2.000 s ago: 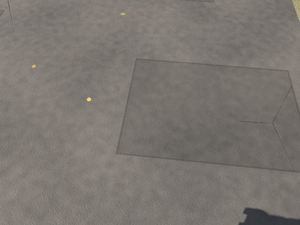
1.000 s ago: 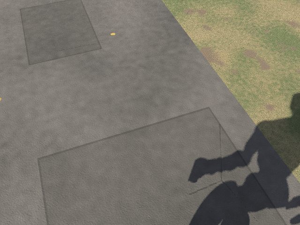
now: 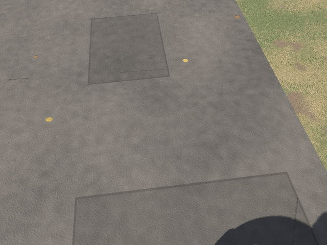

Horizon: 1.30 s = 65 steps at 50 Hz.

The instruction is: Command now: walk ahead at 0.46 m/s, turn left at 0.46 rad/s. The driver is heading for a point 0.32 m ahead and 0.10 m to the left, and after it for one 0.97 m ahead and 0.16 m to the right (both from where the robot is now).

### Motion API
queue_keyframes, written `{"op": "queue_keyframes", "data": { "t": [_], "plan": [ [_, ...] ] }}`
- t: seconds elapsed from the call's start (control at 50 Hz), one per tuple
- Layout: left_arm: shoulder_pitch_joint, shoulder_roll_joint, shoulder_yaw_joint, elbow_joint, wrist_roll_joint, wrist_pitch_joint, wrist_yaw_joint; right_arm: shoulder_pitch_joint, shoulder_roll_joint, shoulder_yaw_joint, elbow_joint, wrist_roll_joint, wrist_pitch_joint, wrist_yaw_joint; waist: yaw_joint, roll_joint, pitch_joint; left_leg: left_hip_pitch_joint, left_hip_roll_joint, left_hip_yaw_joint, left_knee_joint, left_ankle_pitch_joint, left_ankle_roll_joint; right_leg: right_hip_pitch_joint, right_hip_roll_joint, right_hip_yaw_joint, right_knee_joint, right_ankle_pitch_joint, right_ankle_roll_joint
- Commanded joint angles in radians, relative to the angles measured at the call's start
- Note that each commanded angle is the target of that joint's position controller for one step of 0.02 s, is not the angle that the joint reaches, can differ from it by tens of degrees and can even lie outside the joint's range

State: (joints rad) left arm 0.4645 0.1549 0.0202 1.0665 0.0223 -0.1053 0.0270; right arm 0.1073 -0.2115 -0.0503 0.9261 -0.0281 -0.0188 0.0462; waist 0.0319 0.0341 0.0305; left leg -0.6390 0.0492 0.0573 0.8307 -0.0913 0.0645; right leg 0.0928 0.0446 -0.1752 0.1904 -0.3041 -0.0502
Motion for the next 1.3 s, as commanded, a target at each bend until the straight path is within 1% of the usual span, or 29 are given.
{"op": "queue_keyframes", "data": {
  "t": [0.02, 0.1, 0.14, 0.16, 0.18, 0.2, 0.24, 0.28, 0.36, 0.44, 0.58, 0.64, 0.68, 0.72, 0.74, 0.76, 0.8, 0.82, 0.88, 1.0, 1.1, 1.14, 1.18, 1.2, 1.22, 1.24, 1.26, 1.28, 1.3],
  "plan": [
    [0.04, 0.141, 0.021, -0.019, -0.002, -0.011, 0.008, -0.156, -0.01, 0.012, -0.113, 0.0, -0.009, 0.009, 0.002, -0.119, 0.118, 0.032, -0.025, 0.081, -0.156, 0.036, 0.022, -0.097, -0.264, 0.028, -0.039, 0.597, -0.073],
    [0.002, 0.193, 0.038, -0.024, -0.001, 0.0, 0.018, 0.012, -0.066, -0.014, -0.08, -0.005, -0.012, -0.003, -0.092, -0.144, 0.001, 0.248, -0.122, 0.133, -0.192, -0.074, 0.116, -0.005, -0.292, -0.045, 0.268, 1.119, -0.058],
    [-0.029, 0.215, 0.048, -0.049, 0.0, 0.014, 0.01, 0.252, -0.13, -0.05, -0.008, -0.016, -0.019, -0.012, -0.197, -0.116, -0.13, 0.558, -0.144, 0.074, -0.297, -0.11, 0.178, -0.137, -0.276, -0.055, 0.67, 0.937, -0.042],
    [-0.022, 0.162, 0.039, -0.084, 0.004, 0.013, -0.001, 0.326, -0.219, -0.078, -0.002, -0.021, -0.019, -0.025, -0.204, 0.027, -0.212, 0.754, 0.094, -0.241, -0.333, -0.228, 0.244, -0.362, -0.206, -0.056, 1.016, 0.354, -0.018],
    [0.018, 0.1, 0.031, -0.135, -0.021, 0.011, -0.022, 0.286, -0.272, -0.084, -0.02, -0.008, -0.008, -0.022, -0.124, 0.188, -0.298, 0.935, 0.324, -0.832, -0.541, -0.317, 0.395, -0.708, 0.005, 0.091, 1.31, -0.232, 0.013],
    [-0.087, 0.158, 0.04, -0.142, -0.012, 0.004, -0.027, 0.248, -0.227, -0.076, -0.013, 0.014, 0.0, -0.03, -0.131, 0.022, -0.184, 0.844, 0.3, -0.714, -0.606, -0.363, 0.34, -0.807, -0.075, 0.202, 1.299, -0.111, -0.004],
    [-0.115, 0.144, 0.038, -0.134, -0.021, -0.004, -0.027, 0.151, -0.125, -0.046, -0.014, 0.011, -0.02, -0.038, -0.057, -0.094, -0.016, 0.573, 0.244, -0.459, -0.644, -0.126, 0.248, -0.722, -0.147, 0.199, 1.147, 0.022, -0.013],
    [-0.059, 0.104, 0.031, -0.103, 0.008, 0.034, -0.033, 0.13, -0.081, -0.028, 0.0, 0.013, -0.051, -0.045, 0.0, -0.07, -0.003, 0.438, 0.173, -0.28, -0.672, 0.029, 0.183, -0.579, -0.177, 0.218, 1.046, 0.039, -0.003],
    [-0.123, 0.105, 0.042, -0.112, 0.0, 0.075, -0.05, 0.224, -0.107, -0.028, 0.043, 0.013, -0.084, -0.047, -0.007, -0.019, 0.038, 0.474, 0.12, -0.117, -0.697, 0.198, 0.083, -0.665, -0.164, 0.22, 0.948, 0.131, -0.002],
    [-0.265, 0.105, 0.042, -0.153, -0.009, 0.076, -0.057, 0.289, -0.093, -0.017, 0.056, 0.014, -0.086, -0.049, -0.05, 0.016, 0.067, 0.556, 0.094, -0.015, -0.71, 0.298, 0.009, -0.777, -0.131, 0.199, 0.802, 0.278, -0.002],
    [-0.437, 0.071, 0.015, -0.221, -0.002, 0.07, -0.063, 0.377, -0.08, 0.006, 0.095, 0.011, -0.084, -0.083, -0.081, 0.025, 0.085, 0.741, 0.129, 0.096, -0.658, 0.629, -0.007, -0.76, -0.069, 0.051, 0.491, 0.311, -0.026],
    [-0.378, 0.093, 0.023, -0.217, 0.0, 0.072, -0.056, 0.375, -0.122, 0.003, 0.102, 0.009, -0.077, -0.104, -0.037, 0.062, 0.027, 0.811, 0.162, 0.14, -0.493, 1.035, -0.013, -0.627, 0.017, -0.018, 0.445, 0.186, -0.081],
    [-0.217, 0.136, 0.043, -0.174, 0.003, 0.071, -0.049, 0.336, -0.159, -0.008, 0.088, 0.003, -0.064, -0.114, 0.043, 0.095, -0.049, 0.788, 0.194, 0.148, -0.266, 1.134, -0.008, -0.462, 0.053, -0.008, 0.426, 0.089, -0.136],
    [0.028, 0.223, 0.086, -0.112, 0.019, 0.063, -0.039, 0.241, -0.18, -0.018, 0.042, 0.011, -0.063, -0.096, 0.196, 0.023, -0.154, 0.552, 0.144, 0.168, 0.246, 0.718, -0.004, -0.13, -0.028, 0.165, 0.247, 0.074, -0.243],
    [-0.023, 0.31, 0.112, -0.131, 0.008, 0.078, -0.03, 0.262, -0.073, -0.007, -0.023, 0.015, -0.076, -0.074, 0.093, -0.263, -0.206, 0.097, -0.084, 0.137, 0.636, -0.365, -0.054, 0.176, -0.32, 0.655, 0.235, 0.235, -0.37],
    [-0.036, 0.323, 0.113, -0.133, -0.014, 0.082, -0.036, 0.217, -0.12, -0.008, -0.07, 0.014, -0.089, -0.06, 0.092, -0.134, -0.248, -0.104, -0.1, -0.095, 0.749, -0.397, -0.039, 0.216, -0.38, 0.875, 0.131, 0.171, -0.474],
    [-0.14, 0.198, 0.083, -0.139, -0.013, 0.081, -0.028, 0.155, -0.129, -0.007, -0.095, 0.023, -0.111, -0.047, 0.013, 0.023, -0.015, -0.123, 0.009, -0.118, 0.558, -0.247, -0.03, -0.05, -0.332, 0.672, 0.039, 0.161, -0.362],
    [-0.172, 0.169, 0.071, -0.142, -0.011, 0.072, -0.024, 0.151, -0.122, -0.008, -0.098, 0.013, -0.099, -0.049, -0.032, 0.057, 0.026, -0.063, 0.035, -0.115, 0.472, -0.233, -0.045, -0.149, -0.274, 0.591, 0.028, 0.251, -0.31],
    [-0.17, 0.203, 0.069, -0.149, -0.02, 0.038, -0.02, 0.176, -0.091, 0.002, -0.107, -0.024, -0.04, -0.039, -0.074, 0.006, 0.02, 0.053, 0.049, -0.08, 0.328, -0.213, -0.092, -0.284, -0.175, 0.449, 0.02, 0.461, -0.27],
    [-0.048, 0.237, 0.079, -0.149, -0.024, 0.039, -0.028, -0.069, -0.09, 0.013, -0.216, -0.011, -0.021, -0.03, 0.015, -0.088, 0.014, -0.004, 0.029, -0.033, 0.001, 0.011, -0.124, -0.219, -0.107, 0.416, 0.045, 0.587, -0.187],
    [0.015, 0.257, 0.085, -0.164, -0.009, 0.049, -0.019, -0.212, -0.107, 0.024, -0.283, 0.0, -0.035, -0.026, 0.073, -0.109, 0.006, -0.023, -0.018, -0.046, -0.178, 0.049, -0.097, -0.07, -0.142, 0.49, 0.11, 0.611, -0.176],
    [-0.019, 0.275, 0.09, -0.183, -0.004, 0.048, -0.01, -0.179, -0.131, 0.02, -0.289, 0.002, -0.045, -0.028, 0.039, -0.12, -0.001, 0.072, -0.032, -0.069, -0.261, 0.019, -0.074, -0.066, -0.161, 0.522, 0.152, 0.634, -0.151],
    [-0.091, 0.304, 0.096, -0.211, -0.003, 0.039, -0.014, 0.006, -0.181, 0.001, -0.236, 0.005, -0.057, -0.041, -0.051, -0.118, -0.073, 0.343, -0.08, -0.06, -0.321, -0.051, -0.038, -0.13, -0.137, 0.514, 0.301, 0.787, -0.106],
    [-0.116, 0.301, 0.095, -0.22, -0.012, 0.031, -0.024, 0.155, -0.211, -0.012, -0.2, 0.0, -0.07, -0.053, -0.131, -0.067, -0.152, 0.551, -0.045, -0.08, -0.38, -0.017, -0.01, -0.201, -0.079, 0.47, 0.492, 0.746, -0.083],
    [-0.103, 0.22, 0.072, -0.257, -0.024, 0.022, -0.033, 0.316, -0.286, -0.03, -0.195, -0.027, -0.076, -0.072, -0.179, 0.039, -0.307, 0.789, 0.192, -0.31, -0.4, -0.215, 0.036, -0.337, -0.015, 0.403, 0.772, 0.43, -0.064],
    [0.027, 0.152, 0.06, -0.284, -0.05, 0.029, -0.031, 0.274, -0.359, -0.047, -0.206, -0.04, -0.061, -0.069, -0.082, 0.29, -0.383, 0.949, 0.421, -0.777, -0.522, -0.252, 0.147, -0.636, 0.13, 0.302, 1.013, -0.273, -0.039],
    [0.015, 0.236, 0.067, -0.253, -0.011, 0.046, -0.022, 0.209, -0.271, -0.039, -0.218, -0.022, -0.048, -0.063, -0.057, 0.14, -0.279, 0.839, 0.393, -0.803, -0.539, -0.398, 0.153, -0.723, 0.026, 0.304, 1.108, -0.207, -0.049],
    [-0.055, 0.243, 0.07, -0.254, -0.001, 0.053, -0.03, 0.143, -0.18, -0.017, -0.23, -0.011, -0.045, -0.06, -0.054, 0.031, -0.138, 0.695, 0.343, -0.628, -0.559, -0.394, 0.131, -0.727, -0.015, 0.287, 1.09, -0.106, -0.043],
    [-0.095, 0.223, 0.066, -0.261, 0.0, 0.057, -0.039, 0.116, -0.143, -0.007, -0.224, -0.012, -0.047, -0.056, -0.045, -0.007, -0.067, 0.598, 0.29, -0.483, -0.585, -0.275, 0.11, -0.708, -0.046, 0.274, 1.048, -0.051, -0.033]
  ]
}}
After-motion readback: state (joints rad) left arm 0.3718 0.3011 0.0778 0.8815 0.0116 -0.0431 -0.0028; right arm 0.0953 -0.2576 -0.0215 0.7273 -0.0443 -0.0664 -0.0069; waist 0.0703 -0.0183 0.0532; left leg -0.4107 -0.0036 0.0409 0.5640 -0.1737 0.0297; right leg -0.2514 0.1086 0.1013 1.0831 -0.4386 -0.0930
